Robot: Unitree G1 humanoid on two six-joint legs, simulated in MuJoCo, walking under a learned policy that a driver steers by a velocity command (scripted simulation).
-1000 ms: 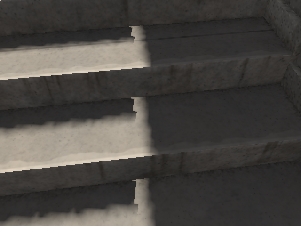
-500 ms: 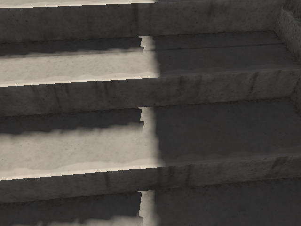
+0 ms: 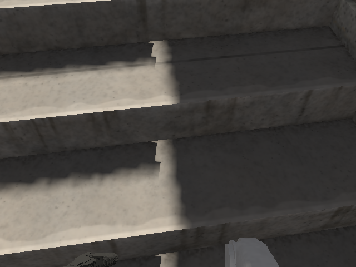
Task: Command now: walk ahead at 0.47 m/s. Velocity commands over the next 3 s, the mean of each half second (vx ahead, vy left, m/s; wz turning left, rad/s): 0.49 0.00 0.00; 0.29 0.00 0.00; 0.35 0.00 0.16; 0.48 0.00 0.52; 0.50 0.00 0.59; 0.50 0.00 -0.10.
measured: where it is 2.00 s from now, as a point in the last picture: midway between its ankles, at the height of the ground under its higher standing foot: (214, 51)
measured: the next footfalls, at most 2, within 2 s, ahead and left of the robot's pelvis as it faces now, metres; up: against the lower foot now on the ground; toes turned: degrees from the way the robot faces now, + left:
right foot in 0.12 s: +0.29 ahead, -0.13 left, +0.17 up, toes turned -6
left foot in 0.70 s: +0.62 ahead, +0.01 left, +0.34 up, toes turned +5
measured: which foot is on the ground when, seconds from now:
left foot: down 0.00-0.14, up 0.16-0.68, down 0.70-1.00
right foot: up 0.00-0.10, down 0.12-0.70, up 0.72-1.00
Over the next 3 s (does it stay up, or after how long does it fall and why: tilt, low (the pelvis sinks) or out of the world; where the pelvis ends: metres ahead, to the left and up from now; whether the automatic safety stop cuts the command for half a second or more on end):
stays up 1.62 0.19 0.84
